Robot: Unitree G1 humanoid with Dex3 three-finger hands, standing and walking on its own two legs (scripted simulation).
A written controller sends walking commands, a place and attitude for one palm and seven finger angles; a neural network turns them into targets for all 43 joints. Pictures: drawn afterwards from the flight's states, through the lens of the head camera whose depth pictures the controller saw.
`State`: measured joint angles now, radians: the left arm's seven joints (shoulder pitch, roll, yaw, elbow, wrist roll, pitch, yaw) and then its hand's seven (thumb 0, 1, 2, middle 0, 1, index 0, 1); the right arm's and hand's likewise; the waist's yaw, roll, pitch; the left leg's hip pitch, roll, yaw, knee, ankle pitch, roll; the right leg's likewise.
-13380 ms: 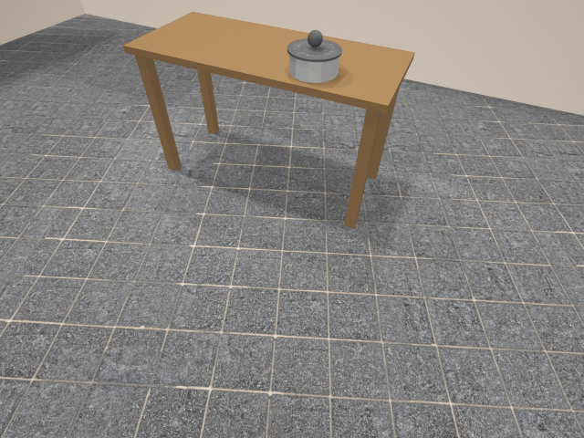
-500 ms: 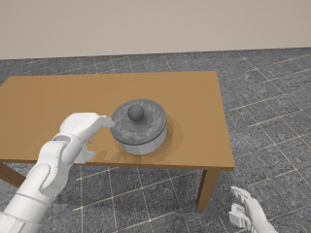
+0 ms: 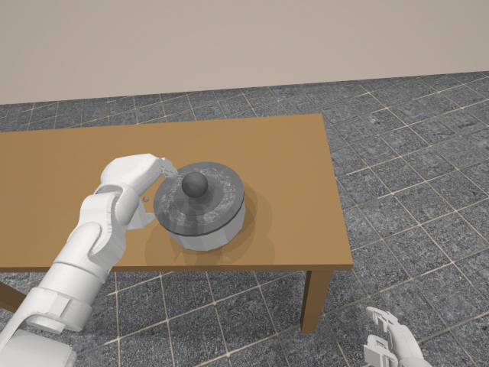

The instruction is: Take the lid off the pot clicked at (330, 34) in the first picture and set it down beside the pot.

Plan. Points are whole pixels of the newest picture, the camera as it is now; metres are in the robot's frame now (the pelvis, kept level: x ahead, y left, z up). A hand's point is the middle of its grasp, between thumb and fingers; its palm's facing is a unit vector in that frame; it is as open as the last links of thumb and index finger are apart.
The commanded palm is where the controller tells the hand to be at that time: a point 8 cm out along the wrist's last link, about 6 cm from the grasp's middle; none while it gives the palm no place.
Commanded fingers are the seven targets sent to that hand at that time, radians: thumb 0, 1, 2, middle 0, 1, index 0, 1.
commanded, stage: move the open hand above the knob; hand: left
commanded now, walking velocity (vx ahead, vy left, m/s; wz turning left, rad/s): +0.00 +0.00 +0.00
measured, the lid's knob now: (194, 184) +0.46 +0.14 +0.01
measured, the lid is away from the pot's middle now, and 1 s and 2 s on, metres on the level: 0.00 0.00 0.00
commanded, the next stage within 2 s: lower the open fingers around the knob in 1.38 s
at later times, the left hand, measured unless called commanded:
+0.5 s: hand (171, 170) +0.42 +0.15 +0.10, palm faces -0.25 -0.06 -0.97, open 10.5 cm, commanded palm +0.41 +0.15 +0.16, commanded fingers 0.00 -0.31 1.36 -0.79 -0.08 -0.79 -0.08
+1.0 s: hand (183, 171) +0.43 +0.13 +0.09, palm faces -0.29 -0.05 -0.95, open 10.5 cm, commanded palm +0.42 +0.14 +0.16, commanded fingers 0.00 -0.31 1.36 -0.79 -0.08 -0.79 -0.08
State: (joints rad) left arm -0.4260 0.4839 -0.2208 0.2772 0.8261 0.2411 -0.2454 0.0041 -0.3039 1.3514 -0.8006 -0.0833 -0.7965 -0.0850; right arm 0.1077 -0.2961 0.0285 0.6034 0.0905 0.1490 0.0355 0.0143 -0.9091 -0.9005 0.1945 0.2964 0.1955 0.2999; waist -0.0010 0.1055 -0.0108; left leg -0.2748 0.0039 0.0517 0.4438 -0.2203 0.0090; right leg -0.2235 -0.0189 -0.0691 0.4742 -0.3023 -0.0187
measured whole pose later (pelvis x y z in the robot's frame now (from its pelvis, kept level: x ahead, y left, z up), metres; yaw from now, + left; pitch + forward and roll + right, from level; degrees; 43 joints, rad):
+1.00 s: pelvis +0.00 +0.01 +0.00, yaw -1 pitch +6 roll +1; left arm -0.77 0.36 -0.34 0.63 0.86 0.28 -0.23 0.00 -0.30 1.35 -0.80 -0.08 -0.80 -0.09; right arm 0.18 -0.27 0.01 0.66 0.09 0.17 0.02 0.01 -0.91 -0.90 0.19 0.30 0.20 0.30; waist -0.05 0.08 -0.04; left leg -0.34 0.00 0.07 0.47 -0.23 0.03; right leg -0.29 -0.03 -0.05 0.50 -0.30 -0.01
